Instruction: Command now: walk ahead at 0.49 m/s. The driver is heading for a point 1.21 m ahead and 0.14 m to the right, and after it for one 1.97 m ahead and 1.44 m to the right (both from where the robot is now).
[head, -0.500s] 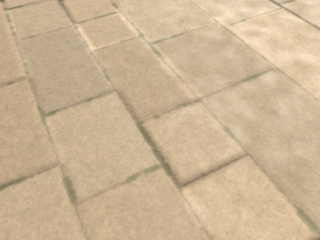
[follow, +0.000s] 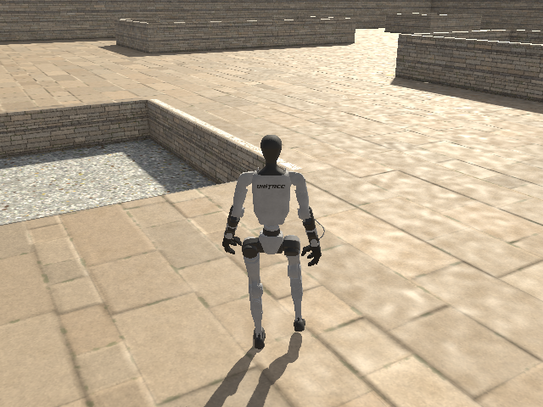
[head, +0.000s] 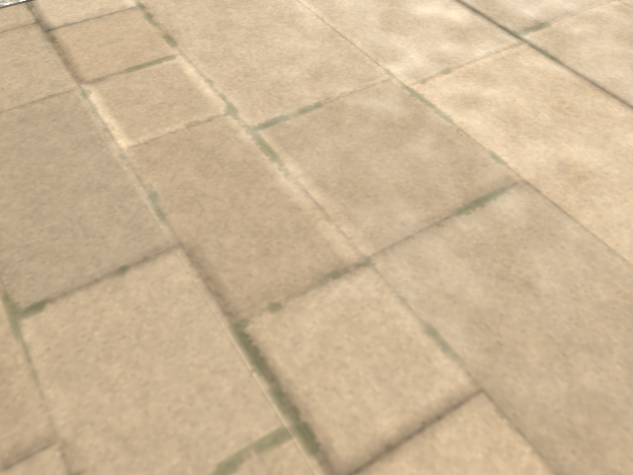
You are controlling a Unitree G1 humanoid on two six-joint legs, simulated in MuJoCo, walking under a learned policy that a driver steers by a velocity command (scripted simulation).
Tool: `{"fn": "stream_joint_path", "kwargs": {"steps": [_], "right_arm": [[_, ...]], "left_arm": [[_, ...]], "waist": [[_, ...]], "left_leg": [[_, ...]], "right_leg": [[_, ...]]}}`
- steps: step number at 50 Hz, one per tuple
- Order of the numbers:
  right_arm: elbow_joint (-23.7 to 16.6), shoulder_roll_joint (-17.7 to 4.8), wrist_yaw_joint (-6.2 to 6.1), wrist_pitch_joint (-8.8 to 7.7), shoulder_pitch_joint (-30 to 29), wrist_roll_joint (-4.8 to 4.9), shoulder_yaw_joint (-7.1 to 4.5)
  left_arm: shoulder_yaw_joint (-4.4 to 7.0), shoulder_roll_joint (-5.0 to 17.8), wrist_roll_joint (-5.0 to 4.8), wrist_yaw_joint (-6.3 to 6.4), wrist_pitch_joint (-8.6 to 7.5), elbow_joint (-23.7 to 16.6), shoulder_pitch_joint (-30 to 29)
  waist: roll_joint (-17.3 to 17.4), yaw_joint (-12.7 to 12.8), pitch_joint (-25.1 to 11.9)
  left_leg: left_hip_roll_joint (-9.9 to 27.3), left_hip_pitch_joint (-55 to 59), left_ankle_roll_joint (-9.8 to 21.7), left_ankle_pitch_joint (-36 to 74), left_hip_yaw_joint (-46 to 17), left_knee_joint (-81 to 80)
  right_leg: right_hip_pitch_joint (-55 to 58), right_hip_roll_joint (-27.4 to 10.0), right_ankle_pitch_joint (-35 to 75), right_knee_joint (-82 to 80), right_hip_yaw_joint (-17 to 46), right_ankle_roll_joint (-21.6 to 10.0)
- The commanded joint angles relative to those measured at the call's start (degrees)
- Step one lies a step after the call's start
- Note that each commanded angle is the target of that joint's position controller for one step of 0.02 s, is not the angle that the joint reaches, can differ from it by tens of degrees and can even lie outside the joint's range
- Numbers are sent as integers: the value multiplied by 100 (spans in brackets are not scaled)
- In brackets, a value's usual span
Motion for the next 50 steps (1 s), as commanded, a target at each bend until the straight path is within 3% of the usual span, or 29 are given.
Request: {"fn": "stream_joint_path", "kwargs": {"steps": [1,5,9,11,13,14,15,16,17,18,19,20,23,25,27,30,31,32,33,35,38,40,42,44,45,46,47,48,50], "right_arm": [[-319,-760,-115,-93,-222,10,-123],[-225,-917,-195,-21,226,97,-150],[-37,-899,-217,121,559,90,-129],[-8,-915,-246,193,484,91,-135],[-67,-884,-276,236,245,101,-120],[-155,-745,-284,211,323,16,-54],[-33,-113,-241,139,1162,-64,139],[161,-212,-197,95,1538,34,139],[118,-712,-193,132,1218,151,1],[-31,-747,-239,203,647,179,-29],[-87,-675,-300,298,300,127,-55],[-97,-588,-358,406,285,76,-76],[2,-221,-454,567,462,30,-13],[-7,-244,-495,625,300,11,-9],[-12,-348,-499,689,130,10,-44],[20,-362,-472,707,-24,-84,-68],[11,-424,-473,697,-5,-129,-69],[6,-637,-485,684,-2,-97,-99],[127,-827,-464,657,-106,-10,-175],[141,-433,-443,543,-310,-34,-102],[185,-385,-438,423,-351,6,-109],[291,-512,-453,422,-82,65,-168],[269,-603,-461,403,48,107,-215],[310,-714,-442,297,341,170,-263],[351,-835,-429,244,489,194,-307],[345,-923,-420,201,442,200,-340],[305,-869,-407,167,339,199,-338],[249,-822,-384,149,176,209,-329],[56,-779,-338,166,-364,243,-322]], "left_arm": [[67,239,68,37,32,-244,189],[34,164,22,-28,-28,-476,-714],[2,148,20,-152,-70,-652,-1237],[50,301,42,-208,-109,-668,-1084],[188,589,126,-194,-160,-348,-135],[296,1000,196,-159,-184,-166,593],[317,1288,298,-133,-107,-107,1036],[223,934,195,-168,-32,-38,1296],[181,790,108,-207,6,-112,909],[127,642,81,-198,26,-246,290],[53,476,109,-199,24,-305,-160],[13,357,155,-192,19,-315,-444],[36,410,298,-165,50,-181,-536],[51,471,251,-113,77,-104,-434],[57,526,178,-61,144,-55,-424],[-3,372,86,-14,242,66,-369],[-27,299,91,-14,257,150,-206],[-3,329,112,-18,265,171,-85],[29,319,84,28,306,198,86],[43,332,105,92,355,254,32],[39,240,152,102,389,396,133],[82,314,76,95,391,470,155],[116,343,12,77,346,453,70],[99,162,-17,25,199,390,-84],[85,50,-25,-19,115,349,-175],[78,3,-40,-63,45,324,-190],[85,27,-50,-100,-8,331,-147],[96,39,-68,-120,-41,377,1],[176,157,-84,-105,-42,714,823]], "waist": [[442,266,304],[456,-58,307],[567,-233,367],[706,-70,153],[657,412,-368],[268,603,-1019],[-1010,421,-1855],[-1236,476,-2590],[-716,437,-2107],[-294,319,-1448],[0,193,-957],[-94,-4,-767],[-435,-166,-651],[-441,-80,-748],[-449,-25,-692],[-344,-90,-211],[-207,-57,-62],[133,101,127],[836,281,308],[938,283,317],[677,277,164],[591,180,70],[599,94,356],[836,-16,533],[1127,-50,542],[1310,-6,588],[1245,68,572],[1136,208,530],[834,648,365]], "left_leg": [[1626,-530,985,373,-1246,-1161],[1531,-54,727,463,-958,-1067],[1598,443,572,1595,-787,-407],[1706,802,409,2158,-876,95],[1380,848,131,2827,-752,1152],[1002,266,-116,1988,-494,2299],[274,-1694,-513,-1210,-208,4322],[173,-2039,-615,-3148,-891,5327],[436,-2216,-615,-2959,-1087,5712],[687,-2386,-640,-2616,-888,5593],[894,-2249,-694,-2281,-820,5212],[1065,-1791,-712,-2001,-828,4727],[904,-808,-776,-1661,-527,3504],[882,-609,-758,-1390,-511,2848],[863,-370,-709,-953,-473,2337],[784,106,-482,-382,-353,1296],[988,163,-367,-293,-563,1005],[1165,1,-241,-486,-681,877],[1055,-746,-153,-1505,-707,709],[1021,-1298,-292,-1803,-752,342],[951,-1006,-429,-1134,-664,501],[863,-863,-271,-1993,-622,599],[1031,-926,22,-3010,-905,469],[1519,-613,346,-3347,-1629,102],[1916,-301,559,-3344,-2211,-175],[2249,-131,728,-3087,-2646,-287],[2353,-118,753,-2682,-2710,-244],[2277,-203,664,-2272,-2511,-107],[1720,-1040,281,-1499,-1665,445]], "right_leg": [[-181,-245,866,-826,16,158],[-25,6,1727,-2426,-192,204],[360,325,1618,-3225,-347,170],[679,438,1342,-3519,-287,1],[1918,686,1787,-4054,-449,-238],[3238,88,3941,-3782,5,-489],[5432,-1395,5892,-3404,1592,-1444],[5613,-1824,5765,-3741,2497,-1859],[4884,-1556,4690,-3981,2114,-1641],[4111,-1258,3826,-4202,1622,-1376],[3263,-1001,3345,-4480,1203,-1239],[2587,-798,2969,-4687,886,-1098],[1722,-414,2728,-4946,278,-1082],[1787,-435,1956,-5013,326,-1124],[1671,-445,457,-5167,460,-1061],[1194,-158,-1586,-5234,471,-606],[1125,-39,-1895,-5168,468,-377],[1130,213,-1793,-4945,305,-205],[1546,572,-1323,-4753,-164,-78],[2265,604,-645,-4342,-295,-51],[2399,586,-183,-4219,-312,-119],[2243,733,-1187,-4010,-458,-195],[1723,742,-2134,-3813,-447,-296],[1210,786,-1850,-3316,-535,-300],[942,864,-1341,-2879,-677,-287],[794,804,-1000,-2657,-643,-349],[852,712,-933,-2659,-563,-418],[1150,709,-950,-2929,-579,-475],[2729,742,-637,-3740,-500,-530]]}}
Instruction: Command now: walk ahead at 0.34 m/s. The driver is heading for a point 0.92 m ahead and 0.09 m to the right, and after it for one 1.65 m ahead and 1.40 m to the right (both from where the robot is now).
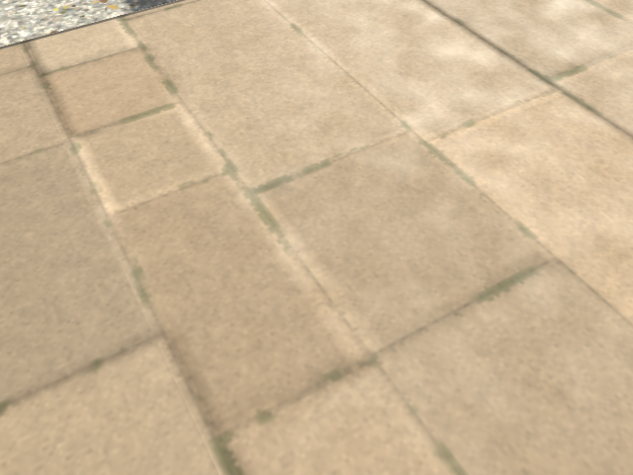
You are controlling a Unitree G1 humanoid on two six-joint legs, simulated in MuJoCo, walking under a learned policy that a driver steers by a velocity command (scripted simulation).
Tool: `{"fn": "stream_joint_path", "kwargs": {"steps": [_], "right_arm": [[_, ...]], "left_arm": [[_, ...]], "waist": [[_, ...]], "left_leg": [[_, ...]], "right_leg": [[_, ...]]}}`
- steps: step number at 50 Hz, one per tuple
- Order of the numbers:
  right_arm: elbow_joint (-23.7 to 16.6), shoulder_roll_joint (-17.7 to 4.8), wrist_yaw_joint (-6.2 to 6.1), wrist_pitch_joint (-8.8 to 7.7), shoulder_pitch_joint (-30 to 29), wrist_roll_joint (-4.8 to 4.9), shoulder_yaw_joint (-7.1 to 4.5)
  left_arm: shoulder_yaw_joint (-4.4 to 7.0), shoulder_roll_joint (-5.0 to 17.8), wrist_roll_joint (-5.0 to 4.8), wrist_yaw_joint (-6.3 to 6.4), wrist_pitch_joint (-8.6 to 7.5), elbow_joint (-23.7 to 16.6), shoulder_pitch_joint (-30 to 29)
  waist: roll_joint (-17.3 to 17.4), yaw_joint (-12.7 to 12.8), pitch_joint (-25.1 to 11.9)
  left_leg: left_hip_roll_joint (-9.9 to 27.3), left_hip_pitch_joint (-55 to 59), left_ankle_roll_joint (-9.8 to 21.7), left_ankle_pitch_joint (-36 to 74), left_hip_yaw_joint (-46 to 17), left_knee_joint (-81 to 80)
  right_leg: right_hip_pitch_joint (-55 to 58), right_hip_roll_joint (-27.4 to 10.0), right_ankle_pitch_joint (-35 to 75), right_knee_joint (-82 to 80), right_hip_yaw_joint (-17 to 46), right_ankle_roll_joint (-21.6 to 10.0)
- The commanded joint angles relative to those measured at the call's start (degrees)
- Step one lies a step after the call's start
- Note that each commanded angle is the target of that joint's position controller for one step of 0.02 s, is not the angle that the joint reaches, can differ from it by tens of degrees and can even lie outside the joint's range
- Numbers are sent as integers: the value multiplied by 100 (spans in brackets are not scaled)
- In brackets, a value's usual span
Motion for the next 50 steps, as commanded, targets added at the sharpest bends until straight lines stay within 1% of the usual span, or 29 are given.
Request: {"fn": "stream_joint_path", "kwargs": {"steps": [1,2,3,4,5,6,7,8,9,13,17,20,22,23,24,25,26,27,28,29,30,31,32,34,36,38,43,48,50], "right_arm": [[-601,-671,34,-122,-947,47,-102],[-790,-349,28,-223,-1003,-2,-24],[-839,-518,41,-301,-1116,-15,-62],[-789,-592,103,-345,-1003,44,-93],[-727,-526,149,-360,-945,68,-79],[-727,-527,166,-362,-1028,42,-99],[-739,-560,172,-339,-1120,1,-138],[-745,-484,192,-304,-1140,-4,-139],[-760,-391,211,-266,-1204,-18,-126],[-1152,-164,237,-200,-2217,-65,-1],[-1378,-296,317,-182,-2844,-2,49],[-1531,-455,396,-213,-3029,6,34],[-1487,-677,416,-244,-2654,-8,-65],[-1331,-858,396,-242,-2069,-15,-171],[-1009,-1095,358,-222,-1018,-5,-312],[-792,-1546,295,-196,56,-78,-430],[-693,-1724,352,-192,341,-149,-416],[-726,-1217,373,-224,55,-102,-271],[-830,-990,372,-264,-536,-71,-195],[-961,-846,389,-298,-1091,-101,-132],[-982,-696,418,-330,-1356,-173,-95],[-942,-575,433,-351,-1423,-233,-55],[-880,-511,436,-347,-1363,-231,-38],[-768,-640,371,-348,-1126,-211,-48],[-700,-850,272,-342,-866,-213,-81],[-638,-896,193,-304,-583,-203,-80],[-542,-967,111,-264,-150,-169,-70],[-340,-985,96,-163,267,-185,-100],[-347,-1047,76,-99,223,-168,-132]], "left_arm": [[221,677,-16,19,-123,149,1105],[399,1307,-33,-1,-113,294,1815],[272,1013,73,-37,-168,295,1937],[147,683,126,-39,-210,189,1549],[105,600,134,-62,-228,57,1225],[67,574,107,-87,-219,-10,1020],[5,443,105,-91,-188,-27,938],[-32,359,125,-84,-139,-2,1006],[-41,369,140,-60,-106,27,1115],[-1,681,154,72,-53,3,1165],[67,790,73,87,-81,113,1403],[122,784,26,91,-54,190,1391],[177,904,41,91,-12,153,1225],[189,930,62,89,25,129,1131],[154,845,96,85,60,76,1033],[62,639,198,70,63,-74,1076],[-157,-228,98,-3,-67,-51,1813],[-23,344,-57,-21,-217,-66,1296],[66,665,-166,-17,-292,-290,724],[86,719,-132,45,-305,-354,454],[145,690,-31,100,-264,-360,366],[159,571,-1,114,-179,-337,546],[162,446,-9,121,-107,-311,659],[186,405,-3,141,-9,-379,508],[223,504,55,155,24,-575,-27],[236,513,96,137,12,-721,-473],[153,360,41,-2,-38,-926,-1278],[49,313,-29,-199,-50,-1275,-1997],[36,348,-38,-297,-69,-1420,-2104]], "waist": [[-232,731,402],[-1748,886,164],[-1552,853,144],[-933,554,292],[-608,398,258],[-365,307,381],[-344,244,399],[-456,220,380],[-508,226,382],[-459,361,675],[-600,477,866],[-565,361,906],[-682,68,531],[-753,-258,132],[-717,-735,-452],[52,-997,-1285],[1575,-499,-2173],[994,-645,-1700],[751,-487,-845],[173,-253,-459],[52,-59,-224],[202,147,-211],[296,220,-173],[305,256,55],[188,168,273],[138,52,357],[192,-208,438],[112,-447,680],[173,-400,680]], "left_leg": [[364,-1781,549,575,-427,72],[-338,-2924,179,311,438,1965],[-305,-3717,244,-772,-102,3258],[22,-4019,425,-499,-379,3893],[212,-4043,558,11,-373,3977],[365,-4061,607,437,-312,3740],[487,-3837,606,729,-248,3440],[501,-3609,557,888,-144,3197],[474,-3516,482,1040,-34,2976],[284,-3145,244,1883,200,1286],[113,-2587,273,2405,299,335],[119,-2581,501,2210,192,-17],[-107,-1817,675,1895,349,-98],[-307,-996,790,1762,493,-66],[-359,389,952,1749,483,-39],[832,2213,1312,1405,-975,-8],[2067,3651,2172,-169,-3940,-1072],[1856,3209,1861,-660,-4207,-1609],[1721,2355,1593,-299,-3315,-1701],[1550,1386,1467,471,-2577,-1836],[1345,636,1399,1023,-2029,-1974],[1153,216,1341,1203,-1649,-2118],[1042,9,1359,1238,-1428,-2249],[969,-258,1431,1333,-1112,-2480],[1009,-166,1473,1440,-1030,-2635],[1005,105,1424,1651,-927,-2662],[863,544,1160,1971,-253,-2677],[1197,1610,1103,2400,174,-2379],[1333,1914,1030,2971,311,-2076]], "right_leg": [[1560,-645,-143,-1131,1122,-346],[2624,-1750,-204,-1958,3108,-938],[2873,-2313,248,-2175,4136,-1226],[2796,-2258,637,-2002,3629,-1067],[2660,-2034,852,-2023,3046,-882],[2479,-1892,1274,-2119,2568,-738],[2267,-1701,1800,-2191,2094,-573],[2104,-1543,2103,-2255,1756,-487],[2017,-1443,2334,-2312,1528,-474],[1435,-1260,2384,-2610,1004,-463],[1336,-1359,2037,-2787,801,-460],[1931,-1604,2483,-2530,730,-358],[2167,-1631,3969,-1926,604,-239],[2128,-1512,4944,-1206,470,-145],[1624,-1234,5163,3,281,25],[191,-832,3203,1990,79,218],[-1713,251,-1099,3879,528,503],[-2307,-1,-1205,4569,1211,337],[-2650,-293,-678,4612,1008,228],[-2330,-629,-64,4337,873,206],[-2001,-828,271,4030,825,207],[-1608,-989,455,3813,880,187],[-1451,-1029,493,3629,854,193],[-1585,-1092,646,3250,764,269],[-2115,-1144,1166,2678,747,403],[-2523,-1124,1742,2050,727,498],[-2413,-867,2791,677,456,488],[-2770,-674,2348,102,400,306],[-2707,-586,1884,-21,285,176]]}}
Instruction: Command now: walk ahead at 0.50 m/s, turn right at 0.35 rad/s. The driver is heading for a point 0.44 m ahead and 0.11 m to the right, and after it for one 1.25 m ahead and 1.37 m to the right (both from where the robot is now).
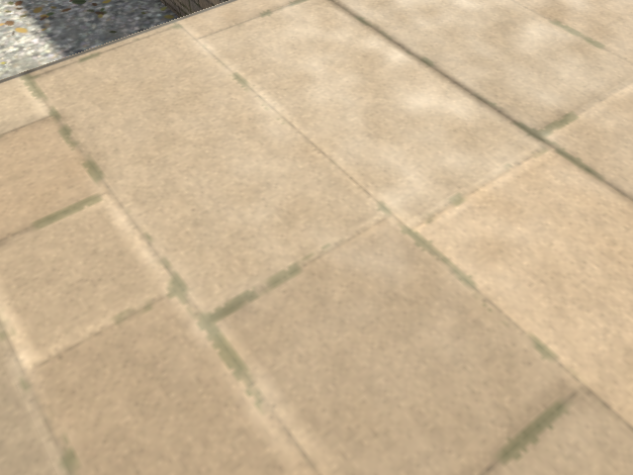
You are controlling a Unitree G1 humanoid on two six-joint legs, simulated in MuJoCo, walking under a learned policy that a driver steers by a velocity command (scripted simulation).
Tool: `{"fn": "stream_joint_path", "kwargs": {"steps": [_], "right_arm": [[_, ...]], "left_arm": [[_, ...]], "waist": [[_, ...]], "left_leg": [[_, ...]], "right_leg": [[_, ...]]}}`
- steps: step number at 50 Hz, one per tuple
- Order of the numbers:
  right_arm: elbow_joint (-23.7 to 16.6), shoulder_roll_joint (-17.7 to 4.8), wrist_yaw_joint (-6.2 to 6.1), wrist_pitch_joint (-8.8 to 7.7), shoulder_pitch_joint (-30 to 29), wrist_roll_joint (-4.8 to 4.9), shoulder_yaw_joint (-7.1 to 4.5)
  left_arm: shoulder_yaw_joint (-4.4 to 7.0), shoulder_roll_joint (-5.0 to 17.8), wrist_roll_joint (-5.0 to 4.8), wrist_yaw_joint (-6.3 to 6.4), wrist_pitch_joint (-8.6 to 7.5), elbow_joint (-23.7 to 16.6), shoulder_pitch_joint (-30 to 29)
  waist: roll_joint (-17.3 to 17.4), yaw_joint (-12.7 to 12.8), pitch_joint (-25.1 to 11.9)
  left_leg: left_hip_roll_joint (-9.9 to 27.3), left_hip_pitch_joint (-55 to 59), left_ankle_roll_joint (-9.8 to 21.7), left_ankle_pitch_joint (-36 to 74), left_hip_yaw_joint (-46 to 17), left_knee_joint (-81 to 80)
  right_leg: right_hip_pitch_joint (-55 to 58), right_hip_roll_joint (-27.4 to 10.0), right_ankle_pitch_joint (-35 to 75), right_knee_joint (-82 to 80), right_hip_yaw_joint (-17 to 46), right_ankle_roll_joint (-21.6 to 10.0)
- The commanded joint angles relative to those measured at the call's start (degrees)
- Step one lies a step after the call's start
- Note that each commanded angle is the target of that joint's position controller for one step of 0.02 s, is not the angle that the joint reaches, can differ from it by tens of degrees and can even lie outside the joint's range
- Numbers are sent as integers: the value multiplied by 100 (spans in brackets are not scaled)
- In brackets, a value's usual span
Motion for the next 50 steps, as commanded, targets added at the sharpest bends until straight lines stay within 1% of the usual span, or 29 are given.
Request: {"fn": "stream_joint_path", "kwargs": {"steps": [1,3,4,5,6,7,8,9,10,11,13,16,18,20,23,26,27,28,29,30,31,32,33,35,38,41,46,49,50], "right_arm": [[-143,-940,-53,59,151,25,-204],[-265,-1103,-91,123,-62,29,-247],[-351,-1079,-118,168,-160,23,-226],[-533,-987,-139,131,-127,-53,-159],[-716,-88,10,-79,445,-150,129],[-743,-629,98,-335,-68,88,14],[-954,-903,128,-470,-638,261,-57],[-1009,-901,91,-518,-890,214,-56],[-1004,-912,42,-490,-985,92,-116],[-1038,-910,24,-404,-901,40,-158],[-1134,-743,-4,-255,-827,-20,-171],[-1398,-625,-51,-161,-1440,-89,-149],[-1548,-535,-44,-169,-1888,-100,-118],[-1696,-454,-13,-191,-2181,-77,-88],[-1898,-596,26,-154,-2404,-15,-120],[-1855,-898,48,-207,-2020,-51,-210],[-1770,-983,33,-252,-1616,-107,-241],[-1730,-1285,-5,-267,-1002,-245,-294],[-1795,-1375,-26,-169,-857,-315,-263],[-1793,-1279,11,-43,-798,-63,-296],[-1988,-876,-25,40,-1112,-38,-205],[-2016,-711,-62,137,-1389,-58,-133],[-2038,-652,-74,212,-1610,-97,-89],[-1978,-811,-85,267,-1827,-189,-136],[-1891,-898,-113,251,-1746,-155,-200],[-1881,-1030,-153,315,-1779,-94,-261],[-1803,-1237,-104,433,-1722,7,-338],[-1704,-1219,-92,506,-1684,135,-345],[-1582,-1026,-72,536,-1428,133,-307]], "left_arm": [[27,379,-17,-150,-117,-657,-815],[178,678,14,-177,-104,-562,-81],[349,965,10,-157,-90,-311,859],[531,1492,41,-67,-51,-139,1871],[578,1895,19,-60,-59,-130,2052],[437,1366,48,-33,-51,-98,2258],[376,1106,63,4,-76,-173,1890],[319,951,73,8,-99,-323,1424],[264,786,104,-2,-106,-448,1039],[215,677,153,8,-114,-524,868],[230,785,94,52,-110,-558,884],[310,1078,67,183,-109,-551,1192],[325,1122,66,245,-46,-546,1306],[343,1137,54,268,37,-486,1561],[324,1043,8,315,150,-445,1735],[331,1007,45,423,240,-654,1426],[303,924,47,426,254,-784,1235],[207,642,128,409,236,-985,1202],[123,275,127,378,210,-836,2569],[166,908,10,332,226,-811,3018],[287,1279,-45,359,330,-827,2360],[328,1355,-26,400,455,-954,1815],[362,1329,11,437,581,-1002,1615],[317,989,12,444,705,-1099,1682],[259,745,45,448,680,-1258,1566],[228,739,70,381,665,-1420,1285],[261,882,72,224,712,-1579,1026],[331,910,96,151,718,-1495,1321],[412,1096,124,188,716,-1440,1547]], "waist": [[550,25,513],[798,479,-77],[714,945,-577],[76,1272,-1241],[-1329,706,-1917],[-834,1051,-2123],[-658,1055,-1281],[1,847,-882],[306,607,-540],[262,392,-451],[146,223,-280],[33,346,-1],[-79,465,120],[-238,624,-15],[-390,671,-153],[-509,390,-352],[-433,157,-567],[100,-18,-1334],[1586,500,-2138],[1837,520,-2663],[1125,315,-1979],[716,281,-1355],[626,345,-919],[931,535,-441],[967,495,-560],[903,433,-758],[1034,367,-605],[938,577,-603],[574,619,-527]], "left_leg": [[1901,319,667,3328,-263,351],[1823,274,511,5540,-8,1483],[1587,-118,331,5834,224,2693],[1350,-1651,95,4226,318,4554],[34,-4204,-269,-995,-202,6518],[144,-4921,-118,-1339,-1213,7137],[460,-5364,26,-870,-1214,7060],[723,-5117,69,-387,-1180,6626],[882,-4707,19,-151,-1140,6114],[995,-4286,-27,-47,-1176,5842],[1028,-4052,-197,-15,-1098,5260],[883,-4137,-442,885,-920,4072],[599,-3775,-466,1657,-808,3056],[270,-3295,-417,2368,-681,2389],[97,-3115,-356,2389,-888,1885],[167,-2796,-187,1998,-1103,1490],[318,-2189,-48,2532,-1044,1114],[1237,-696,307,4205,-1691,1508],[2850,1105,1331,6353,-3292,1966],[3284,1198,1653,4511,-4287,1715],[2811,606,1433,3213,-3695,1433],[2458,-149,1180,2439,-3005,1226],[2178,-902,1098,1988,-2568,1014],[1760,-2029,1030,1619,-1776,571],[1852,-1916,1230,2090,-1322,435],[2051,-1760,1291,1987,-1084,382],[2172,-1716,1091,1385,-709,459],[2056,-1818,626,1025,-390,1090],[1799,-2251,219,594,-115,1707]], "right_leg": [[-377,132,-673,-193,-181,-222],[904,580,-1076,-152,-577,-449],[2179,830,-854,-409,-630,-629],[4074,-81,-796,-411,833,-1035],[6059,-1466,-1709,-1104,4100,-2161],[6315,-1456,-2106,-1704,4626,-2051],[5722,-1241,-1663,-1739,3720,-1736],[4823,-1001,-1099,-1809,3027,-1555],[3926,-803,-491,-1922,2526,-1448],[3385,-656,-172,-2070,2262,-1417],[2820,-543,63,-2249,2009,-1446],[2340,-319,165,-2400,1619,-1358],[2041,17,866,-2140,1220,-1071],[1949,182,1142,-1845,1116,-792],[2361,82,736,-1384,1581,-595],[2904,-5,691,-566,2146,-466],[2845,256,674,30,2056,-289],[2162,635,-411,1372,1728,-38],[691,1450,-4739,3059,1251,293],[171,934,-4579,3917,1148,374],[-170,694,-4013,4278,989,563],[-277,535,-3554,4213,718,671],[-143,379,-3307,4124,642,731],[452,272,-2970,3686,378,715],[598,176,-2726,2909,215,701],[878,31,-2329,2164,161,638],[1473,131,-2212,1052,-164,393],[2316,386,-1632,-317,-397,52],[2843,339,-1162,-907,-57,-176]]}}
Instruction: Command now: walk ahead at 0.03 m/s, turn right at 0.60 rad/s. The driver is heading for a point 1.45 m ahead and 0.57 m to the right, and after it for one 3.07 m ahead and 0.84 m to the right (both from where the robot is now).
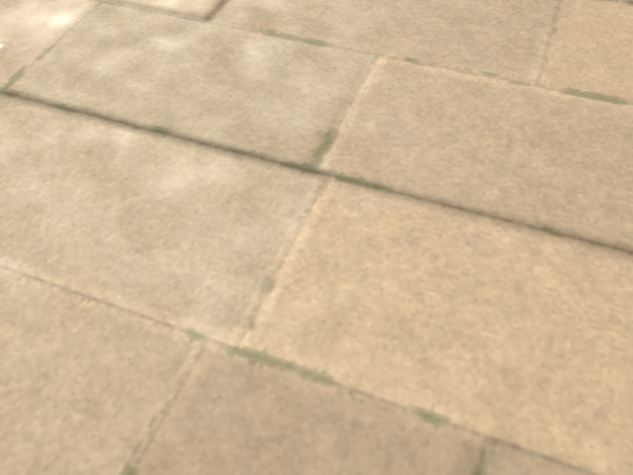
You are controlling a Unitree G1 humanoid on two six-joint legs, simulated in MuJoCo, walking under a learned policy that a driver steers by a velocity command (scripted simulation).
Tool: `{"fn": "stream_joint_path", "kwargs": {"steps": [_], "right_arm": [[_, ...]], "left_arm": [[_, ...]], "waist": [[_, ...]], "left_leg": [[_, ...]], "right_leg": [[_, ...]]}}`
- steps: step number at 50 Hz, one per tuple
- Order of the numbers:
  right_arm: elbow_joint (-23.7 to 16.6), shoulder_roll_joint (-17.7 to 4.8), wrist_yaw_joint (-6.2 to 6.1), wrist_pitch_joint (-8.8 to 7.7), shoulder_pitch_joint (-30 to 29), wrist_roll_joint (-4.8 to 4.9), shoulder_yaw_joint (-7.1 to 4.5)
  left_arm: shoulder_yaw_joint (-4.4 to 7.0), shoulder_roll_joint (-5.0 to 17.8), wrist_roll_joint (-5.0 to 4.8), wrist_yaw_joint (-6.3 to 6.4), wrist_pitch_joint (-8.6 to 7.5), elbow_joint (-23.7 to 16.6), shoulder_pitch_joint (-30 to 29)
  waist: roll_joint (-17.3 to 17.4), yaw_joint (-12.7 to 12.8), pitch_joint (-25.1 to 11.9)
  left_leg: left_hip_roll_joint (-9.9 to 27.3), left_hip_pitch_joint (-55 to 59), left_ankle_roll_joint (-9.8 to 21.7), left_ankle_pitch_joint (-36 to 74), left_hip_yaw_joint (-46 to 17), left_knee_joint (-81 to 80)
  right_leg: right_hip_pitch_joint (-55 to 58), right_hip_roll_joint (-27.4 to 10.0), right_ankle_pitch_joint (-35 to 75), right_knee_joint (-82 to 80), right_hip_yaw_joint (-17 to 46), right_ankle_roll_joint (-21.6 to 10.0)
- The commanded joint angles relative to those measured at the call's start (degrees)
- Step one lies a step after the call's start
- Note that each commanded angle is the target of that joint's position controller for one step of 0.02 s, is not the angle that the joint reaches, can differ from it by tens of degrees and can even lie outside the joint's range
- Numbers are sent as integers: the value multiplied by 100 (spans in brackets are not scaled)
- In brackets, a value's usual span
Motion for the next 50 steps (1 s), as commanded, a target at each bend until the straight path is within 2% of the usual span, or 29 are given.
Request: {"fn": "stream_joint_path", "kwargs": {"steps": [1,2,3,4,5,6,8,13,19,22,23,24,25,26,27,28,29,31,33,36,38,41,43,44,45,46,47,49,50], "right_arm": [[-302,-286,65,1,116,-132,-69],[-595,-394,27,-45,-273,-214,-103],[-652,-608,-10,-62,-652,-141,-169],[-615,-645,-37,-46,-556,-55,-206],[-456,-645,-92,-19,-357,-87,-231],[-412,-685,-122,1,-260,-139,-252],[-412,-623,-99,-22,-133,-119,-255],[-574,-397,-34,-75,-432,-73,-150],[-643,-482,101,-167,-349,-6,-154],[-599,-499,170,-237,16,-8,-185],[-538,-602,170,-248,230,-44,-230],[-558,-966,138,-221,420,-138,-319],[-552,-1384,120,-151,296,-257,-387],[-680,-1076,98,-187,212,-281,-330],[-783,-765,49,-195,-76,-239,-237],[-831,-612,21,-178,-334,-178,-199],[-860,-546,-7,-165,-391,-104,-173],[-836,-578,-65,-109,-242,-110,-156],[-789,-659,-107,-47,29,-144,-186],[-747,-875,-83,10,157,-119,-249],[-736,-1009,-14,24,89,-63,-280],[-660,-1053,59,8,89,72,-262],[-543,-841,76,-12,154,156,-165],[-449,-540,113,-65,446,22,-54],[-615,-117,199,-132,558,-335,130],[-686,-440,120,-106,98,-178,20],[-655,-732,77,-57,6,-37,-69],[-450,-715,16,49,186,-41,-116],[-411,-709,-7,90,284,-75,-129]], "left_arm": [[428,1334,60,116,-39,-207,897],[449,1688,183,116,-115,-420,687],[400,1434,270,77,-244,-424,666],[349,1294,223,75,-339,-426,384],[295,1092,112,92,-363,-478,85],[238,966,41,112,-360,-518,-87],[173,844,65,160,-340,-564,-87],[232,976,32,240,-267,-592,128],[274,1067,17,165,-171,-732,-5],[265,1026,-86,167,-125,-806,-254],[244,945,-111,191,-113,-837,-285],[170,658,-45,200,-110,-860,-78],[162,570,-61,183,-160,-968,186],[319,1103,42,176,-225,-901,167],[413,1297,-13,152,-211,-764,208],[419,1191,-33,162,-148,-620,296],[395,1065,-17,172,-91,-580,307],[302,773,-69,134,-49,-647,169],[226,615,-97,116,-61,-802,-157],[118,446,-10,65,-82,-927,-349],[87,429,5,36,-96,-920,-296],[118,500,-10,5,-87,-820,-83],[143,515,10,-4,-97,-646,283],[180,731,26,41,-101,-671,375],[234,1229,103,132,-92,-829,356],[119,883,266,72,-195,-782,347],[73,749,276,18,-297,-726,188],[35,668,176,4,-397,-631,-199],[24,670,143,15,-416,-596,-362]], "waist": [[-1335,114,-680],[-1760,201,-577],[-1121,408,-710],[-939,196,-622],[-717,60,-662],[-805,-6,-667],[-809,-79,-837],[-871,119,-819],[-1006,176,-827],[-980,-73,-889],[-860,-152,-930],[-27,-50,-1116],[1613,270,-793],[1358,109,-750],[914,199,-647],[699,292,-510],[677,244,-445],[717,134,-375],[869,-84,-433],[948,-217,-626],[1035,-194,-675],[1046,-84,-657],[838,145,-674],[224,87,-926],[-1513,-143,-1171],[-1397,238,-1188],[-1029,213,-897],[-916,71,-650],[-900,-5,-565]], "left_leg": [[176,-1248,-121,-1756,32,1818],[-487,-2325,-337,-2890,-614,3051],[-427,-2338,-233,-2613,-1231,3673],[-348,-2378,-135,-2047,-1383,3777],[-283,-2321,-129,-1655,-1454,3757],[-299,-2187,-172,-1399,-1447,3800],[-430,-1864,-238,-1071,-1425,3921],[-569,-1668,-366,-913,-1518,2459],[-780,-768,-272,-1271,-1574,1301],[-809,-12,-107,-594,-1499,-58],[-579,597,11,127,-1546,-593],[466,1392,393,674,-2381,-723],[1602,1559,1344,1947,-3763,-886],[2064,1247,1880,2052,-4084,-936],[1702,1090,1685,1857,-3450,-859],[1249,1010,1359,1545,-2845,-786],[1054,1060,1227,1461,-2519,-768],[843,1048,1246,1694,-1979,-838],[895,1450,1328,1716,-1805,-869],[1037,1540,1402,1822,-1654,-812],[1081,1297,1409,1961,-1544,-782],[1117,1238,1307,1797,-1562,-545],[912,815,901,1409,-1359,-99],[615,269,409,545,-1040,426],[18,-877,-190,-2212,-540,1771],[-119,-1038,-341,-2925,-1082,2496],[-63,-1042,-369,-2762,-1221,2936],[-32,-1077,-385,-2204,-1326,3044],[-57,-908,-429,-1908,-1338,3093]], "right_leg": [[1841,-1245,2252,-1498,2029,-907],[1535,-2006,2661,-1666,3173,-1846],[1326,-1757,2150,-1791,2902,-1817],[1260,-1440,1870,-1757,2466,-1475],[1227,-1204,1658,-1691,2190,-1186],[1099,-1096,1862,-1658,2031,-1101],[1016,-898,2197,-1600,1870,-1109],[1320,-776,1933,-1422,2116,-1139],[1042,-726,2062,-1212,2856,-1211],[989,-466,2120,-913,3038,-964],[661,-256,1593,-724,2918,-726],[-81,197,139,167,2392,-395],[-1414,1190,-2072,1205,1184,-28],[-1624,766,-2277,2609,1128,259],[-1604,615,-1837,3139,1132,344],[-1607,551,-1476,3348,1049,444],[-1747,531,-1162,3554,993,528],[-1739,473,-828,3470,694,644],[-1871,335,-704,2887,500,721],[-1316,150,-860,1892,346,707],[-705,179,-921,1263,143,615],[-66,301,-482,81,-7,411],[1031,421,716,-1451,-62,102],[1948,-92,1888,-1570,624,-55],[2687,-1573,4193,-1240,2221,-673],[1819,-1926,3669,-1396,2469,-1568],[1536,-1594,3049,-1539,2143,-1548],[1313,-1133,2402,-1592,1638,-1132],[1084,-1060,2616,-1602,1496,-1104]]}}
